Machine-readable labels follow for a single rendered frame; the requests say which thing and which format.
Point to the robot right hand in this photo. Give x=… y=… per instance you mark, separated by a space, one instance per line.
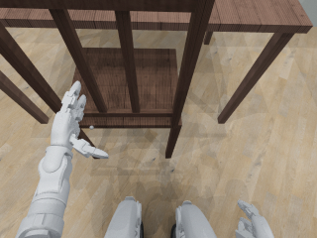
x=256 y=228

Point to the right robot thigh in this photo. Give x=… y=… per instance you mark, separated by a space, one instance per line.
x=190 y=220

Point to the robot left hand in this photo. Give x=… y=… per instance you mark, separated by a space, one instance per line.
x=65 y=122

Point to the table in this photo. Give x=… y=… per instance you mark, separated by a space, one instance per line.
x=284 y=18

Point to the robot right shin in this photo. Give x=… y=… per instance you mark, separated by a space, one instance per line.
x=177 y=234

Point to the chair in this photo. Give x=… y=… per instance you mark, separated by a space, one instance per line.
x=127 y=87

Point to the robot left forearm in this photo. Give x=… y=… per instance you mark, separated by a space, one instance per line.
x=45 y=215

